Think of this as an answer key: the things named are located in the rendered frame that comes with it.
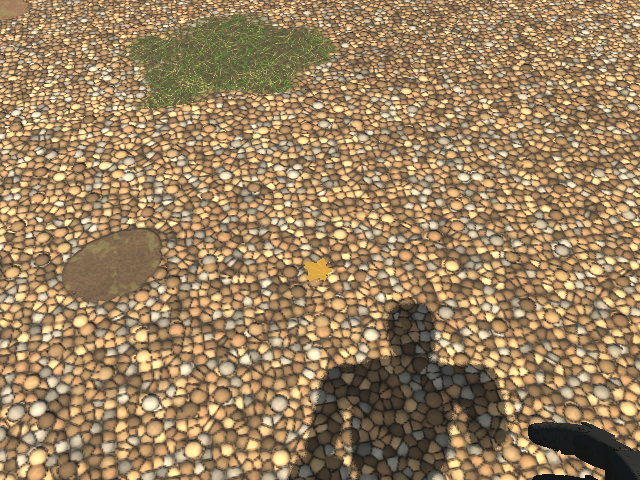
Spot robot right hand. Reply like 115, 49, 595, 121
528, 422, 640, 480

